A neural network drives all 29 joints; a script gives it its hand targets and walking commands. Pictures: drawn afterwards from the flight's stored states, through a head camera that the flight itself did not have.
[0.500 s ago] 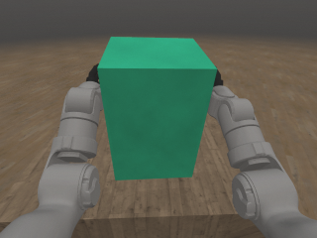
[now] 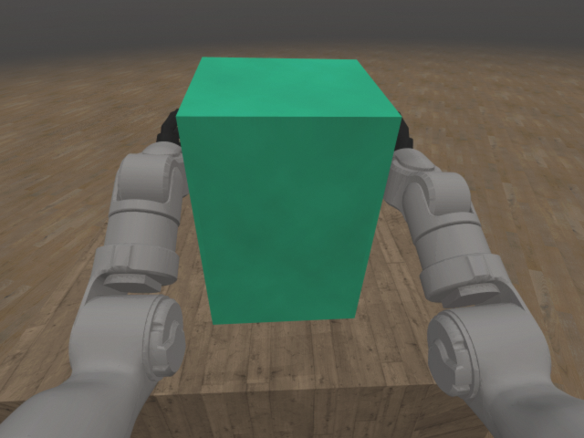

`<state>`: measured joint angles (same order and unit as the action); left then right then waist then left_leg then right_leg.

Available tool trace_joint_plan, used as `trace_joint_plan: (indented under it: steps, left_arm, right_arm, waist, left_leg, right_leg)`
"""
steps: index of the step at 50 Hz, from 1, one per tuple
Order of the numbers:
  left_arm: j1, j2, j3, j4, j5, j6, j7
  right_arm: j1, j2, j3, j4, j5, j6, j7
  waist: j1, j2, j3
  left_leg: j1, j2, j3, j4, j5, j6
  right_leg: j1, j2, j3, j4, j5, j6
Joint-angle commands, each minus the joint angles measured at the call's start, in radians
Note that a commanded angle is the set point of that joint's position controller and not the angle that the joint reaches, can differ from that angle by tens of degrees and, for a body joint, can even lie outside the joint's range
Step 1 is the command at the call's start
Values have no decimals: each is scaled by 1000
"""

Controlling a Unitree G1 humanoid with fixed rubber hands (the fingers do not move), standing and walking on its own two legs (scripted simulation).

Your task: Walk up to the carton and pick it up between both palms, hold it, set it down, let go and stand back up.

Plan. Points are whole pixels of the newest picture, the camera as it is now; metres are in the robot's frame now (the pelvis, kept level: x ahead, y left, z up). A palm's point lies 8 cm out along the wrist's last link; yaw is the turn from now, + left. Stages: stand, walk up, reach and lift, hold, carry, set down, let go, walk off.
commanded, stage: hold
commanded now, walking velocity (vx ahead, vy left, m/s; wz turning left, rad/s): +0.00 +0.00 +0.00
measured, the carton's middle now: (282, 195) +0.37 +0.03 +0.24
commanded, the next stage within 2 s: none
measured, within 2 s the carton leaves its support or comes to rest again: neither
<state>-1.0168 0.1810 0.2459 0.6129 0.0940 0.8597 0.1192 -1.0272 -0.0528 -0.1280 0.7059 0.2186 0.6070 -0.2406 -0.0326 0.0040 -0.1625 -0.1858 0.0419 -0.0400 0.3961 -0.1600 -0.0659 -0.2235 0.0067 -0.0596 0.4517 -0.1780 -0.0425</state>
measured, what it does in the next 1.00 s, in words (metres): stands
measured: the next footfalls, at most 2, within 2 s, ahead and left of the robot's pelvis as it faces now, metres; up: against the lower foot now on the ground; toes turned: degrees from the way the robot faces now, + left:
none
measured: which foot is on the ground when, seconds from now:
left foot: down 0.00-1.00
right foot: down 0.00-1.00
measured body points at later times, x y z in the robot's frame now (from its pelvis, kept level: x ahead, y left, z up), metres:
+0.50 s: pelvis +0.00 +0.00 +0.00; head -0.10 -0.01 +0.44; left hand +0.38 +0.17 +0.31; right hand +0.38 -0.12 +0.31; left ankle +0.04 +0.16 -0.74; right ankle +0.05 -0.09 -0.74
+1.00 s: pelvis +0.00 +0.00 +0.00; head -0.08 -0.01 +0.44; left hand +0.39 +0.17 +0.29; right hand +0.40 -0.12 +0.30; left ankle +0.04 +0.16 -0.74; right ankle +0.05 -0.09 -0.74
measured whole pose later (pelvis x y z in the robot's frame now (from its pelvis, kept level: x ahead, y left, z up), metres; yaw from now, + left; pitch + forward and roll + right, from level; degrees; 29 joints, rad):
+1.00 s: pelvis +0.00 +0.00 +0.00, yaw +0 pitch -2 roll +1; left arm -1.03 0.19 0.27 0.63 0.07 0.86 0.13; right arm -1.10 -0.08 -0.10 0.75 0.23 0.65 -0.25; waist -0.03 0.00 -0.18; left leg -0.22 0.04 -0.04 0.40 -0.15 -0.07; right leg -0.26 0.01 -0.06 0.45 -0.17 -0.04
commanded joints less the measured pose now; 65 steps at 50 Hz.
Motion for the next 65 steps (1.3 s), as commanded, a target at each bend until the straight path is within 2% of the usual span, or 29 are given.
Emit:
trace_joint_plan:
  steps: [1, 6, 8, 11, 22, 27, 30, 32, 35, 41, 42, 44, 46, 47, 48, 51, 54, 57, 58, 60, 62, 65]
  left_arm:
    - [-1034, -758, -393, -403, -297, -139, -142]
    - [-1046, -780, -430, -477, -327, -135, -137]
    - [-1054, -783, -426, -482, -322, -132, -132]
    - [-1074, -776, -413, -453, -313, -127, -135]
    - [-1051, -692, -244, -193, -192, -117, -176]
    - [-1110, -671, -225, -188, -200, -139, -175]
    - [-1109, -669, -240, -205, -215, -146, -168]
    - [-1136, -671, -260, -226, -229, -151, -163]
    - [-1104, -673, -281, -258, -241, -153, -154]
    - [-1103, -712, -350, -364, -283, -148, -144]
    - [-1101, -713, -359, -368, -290, -146, -141]
    - [-1108, -730, -386, -415, -308, -146, -137]
    - [-1093, -733, -386, -426, -316, -142, -136]
    - [-1100, -721, -373, -415, -305, -140, -134]
    - [-1093, -736, -390, -424, -316, -138, -135]
    - [-1117, -735, -388, -434, -316, -139, -134]
    - [-1101, -729, -362, -385, -298, -132, -141]
    - [-1080, -718, -332, -349, -274, -126, -147]
    - [-1072, -705, -308, -295, -254, -122, -154]
    - [-1097, -703, -297, -279, -253, -127, -161]
    - [-1118, -683, -261, -227, -229, -128, -165]
    - [-1089, -663, -226, -180, -199, -127, -173]
  right_arm:
    - [-1147, 656, 398, -384, 291, -3, 99]
    - [-1136, 676, 407, -450, 321, 7, 86]
    - [-1139, 682, 411, -455, 330, 11, 85]
    - [-1109, 667, 374, -377, 311, 25, 86]
    - [-1113, 602, 253, -134, 237, 32, 121]
    - [-1133, 612, 244, -85, 220, 22, 138]
    - [-1117, 605, 248, -83, 216, 16, 141]
    - [-1144, 618, 258, -106, 222, 10, 141]
    - [-1108, 623, 287, -128, 237, 14, 135]
    - [-1109, 645, 340, -244, 284, 18, 114]
    - [-1088, 639, 331, -236, 281, 22, 112]
    - [-1105, 645, 346, -295, 296, 21, 106]
    - [-1102, 658, 364, -325, 307, 23, 101]
    - [-1090, 644, 347, -294, 300, 29, 100]
    - [-1099, 650, 354, -325, 307, 26, 98]
    - [-1101, 661, 352, -313, 312, 34, 95]
    - [-1067, 643, 319, -258, 299, 41, 95]
    - [-1071, 635, 312, -236, 292, 41, 97]
    - [-1065, 613, 280, -187, 274, 44, 99]
    - [-1084, 613, 268, -170, 267, 41, 105]
    - [-1110, 607, 242, -121, 250, 37, 113]
    - [-1084, 588, 221, -63, 233, 40, 120]
  waist:
    - [-84, 48, -553]
    - [-97, 64, -603]
    - [-92, 76, -605]
    - [-107, 89, -530]
    - [-85, 45, -326]
    - [-69, 41, -372]
    - [-79, 43, -415]
    - [-75, 43, -444]
    - [-79, 41, -459]
    - [-81, 61, -555]
    - [-93, 76, -550]
    - [-94, 81, -593]
    - [-89, 67, -603]
    - [-92, 73, -579]
    - [-92, 85, -601]
    - [-93, 78, -588]
    - [-101, 80, -530]
    - [-95, 66, -499]
    - [-99, 71, -440]
    - [-100, 70, -434]
    - [-89, 58, -403]
    - [-89, 51, -370]
  left_leg:
    - [12, -107, 6, -27, 130, 37]
    - [33, -112, -2, -7, 176, 32]
    - [35, -115, -1, -3, 185, 30]
    - [16, -110, -5, -20, 133, 26]
    - [-82, -104, 16, -68, -67, 49]
    - [-105, -101, 21, -66, -98, 50]
    - [-97, -101, 18, -61, -66, 44]
    - [-98, -103, 16, -60, -52, 44]
    - [-74, -102, 8, -56, -3, 43]
    - [-29, -101, -2, -40, 78, 31]
    - [-29, -100, -2, -39, 76, 25]
    - [-13, -105, -6, -27, 107, 21]
    - [-5, -108, -5, -20, 127, 26]
    - [-8, -107, -8, -25, 113, 24]
    - [-2, -107, -7, -20, 127, 22]
    - [-6, -107, -6, -21, 120, 22]
    - [-19, -107, -3, -28, 86, 21]
    - [-30, -108, -2, -36, 67, 26]
    - [-41, -106, -1, -46, 26, 27]
    - [-57, -106, 2, -48, 1, 31]
    - [-81, -105, 4, -56, -41, 36]
    - [-95, -105, 12, -64, -66, 38]
  right_leg:
    - [324, 47, 52, -134, 313, 118]
    - [334, 50, 53, -127, 385, 125]
    - [324, 54, 49, -125, 385, 123]
    - [287, 52, 48, -137, 317, 116]
    - [211, 36, 63, -180, 24, 92]
    - [219, 29, 79, -181, -65, 85]
    - [234, 29, 81, -172, -17, 90]
    - [242, 33, 71, -163, 2, 92]
    - [262, 40, 64, -152, 93, 97]
    - [310, 46, 58, -130, 243, 110]
    - [306, 44, 57, -131, 250, 109]
    - [317, 44, 57, -124, 298, 115]
    - [322, 47, 59, -123, 325, 119]
    - [306, 46, 56, -126, 312, 120]
    - [315, 44, 58, -126, 331, 119]
    - [311, 50, 56, -127, 322, 119]
    - [284, 47, 58, -138, 275, 115]
    - [280, 45, 58, -150, 245, 113]
    - [248, 41, 60, -162, 181, 107]
    - [243, 37, 67, -168, 137, 105]
    - [227, 34, 71, -178, 55, 98]
    - [229, 30, 82, -188, 18, 93]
